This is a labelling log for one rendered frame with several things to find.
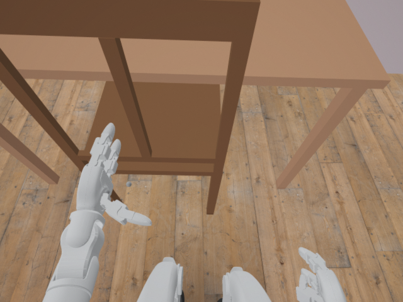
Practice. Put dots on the robot left forearm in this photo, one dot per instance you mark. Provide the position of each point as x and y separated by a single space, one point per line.
75 275

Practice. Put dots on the robot right hand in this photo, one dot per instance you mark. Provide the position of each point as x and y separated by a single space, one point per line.
325 286

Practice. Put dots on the robot left thigh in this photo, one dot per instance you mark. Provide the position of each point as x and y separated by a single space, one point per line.
164 283

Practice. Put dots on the robot right thigh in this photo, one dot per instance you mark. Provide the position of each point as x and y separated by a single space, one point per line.
241 286

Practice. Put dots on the robot thigh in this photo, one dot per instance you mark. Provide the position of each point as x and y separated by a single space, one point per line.
241 286
164 283

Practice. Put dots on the chair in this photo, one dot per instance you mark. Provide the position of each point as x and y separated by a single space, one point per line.
173 129

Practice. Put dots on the table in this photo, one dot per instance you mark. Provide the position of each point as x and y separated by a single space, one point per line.
301 43

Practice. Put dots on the robot left hand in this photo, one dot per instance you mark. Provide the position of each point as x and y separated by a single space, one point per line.
96 179

